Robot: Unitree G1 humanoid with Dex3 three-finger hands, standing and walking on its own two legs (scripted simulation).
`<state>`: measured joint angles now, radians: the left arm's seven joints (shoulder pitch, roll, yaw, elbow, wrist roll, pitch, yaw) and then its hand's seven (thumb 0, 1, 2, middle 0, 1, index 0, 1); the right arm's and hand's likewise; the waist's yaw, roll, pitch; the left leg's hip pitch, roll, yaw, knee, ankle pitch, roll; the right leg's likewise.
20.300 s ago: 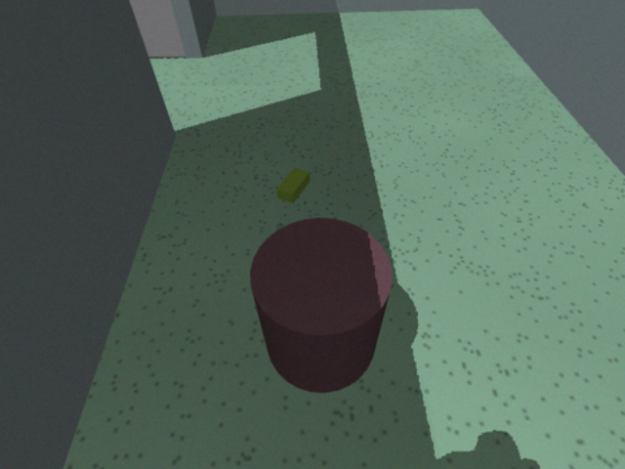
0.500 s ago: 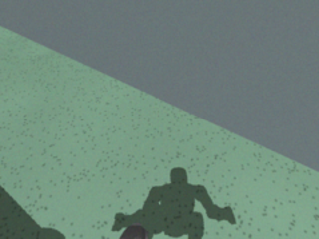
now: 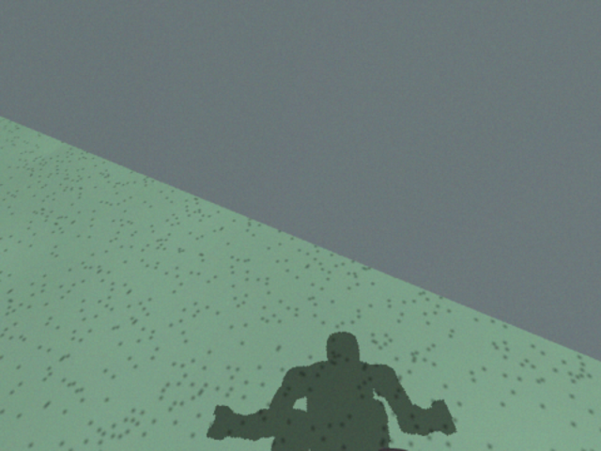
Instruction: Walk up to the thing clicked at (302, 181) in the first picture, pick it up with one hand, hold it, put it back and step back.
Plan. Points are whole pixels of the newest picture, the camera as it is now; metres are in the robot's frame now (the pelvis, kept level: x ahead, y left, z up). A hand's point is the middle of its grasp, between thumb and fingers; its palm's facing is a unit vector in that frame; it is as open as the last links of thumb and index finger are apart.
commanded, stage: walk up
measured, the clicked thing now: out of the picture -0.01 +1.45 -0.72
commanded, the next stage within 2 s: none
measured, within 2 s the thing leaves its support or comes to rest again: neither
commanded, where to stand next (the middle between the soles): +0.38 +0.04 m, yaw +0 degrees
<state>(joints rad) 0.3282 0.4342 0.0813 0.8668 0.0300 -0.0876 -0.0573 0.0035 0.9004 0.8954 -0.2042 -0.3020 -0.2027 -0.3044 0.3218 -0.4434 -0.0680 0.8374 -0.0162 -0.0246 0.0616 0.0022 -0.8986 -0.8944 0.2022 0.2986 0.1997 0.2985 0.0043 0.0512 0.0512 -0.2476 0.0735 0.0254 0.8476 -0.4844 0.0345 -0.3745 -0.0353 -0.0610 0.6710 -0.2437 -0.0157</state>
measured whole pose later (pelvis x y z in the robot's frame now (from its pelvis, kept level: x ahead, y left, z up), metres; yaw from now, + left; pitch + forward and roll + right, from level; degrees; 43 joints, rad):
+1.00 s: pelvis +0.35 -0.06 +0.01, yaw +46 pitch -1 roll +2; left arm 0.19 0.42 0.06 0.77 0.03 0.00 -0.04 0.01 0.90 0.90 -0.21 -0.30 -0.20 -0.30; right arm 0.23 -0.47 -0.07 0.76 -0.02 0.03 0.04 0.00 -0.90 -0.89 0.20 0.30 0.20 0.30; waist 0.05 -0.01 0.14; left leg -0.48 0.02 0.02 0.92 -0.40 0.00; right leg -0.34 -0.15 -0.19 0.65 -0.28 -0.01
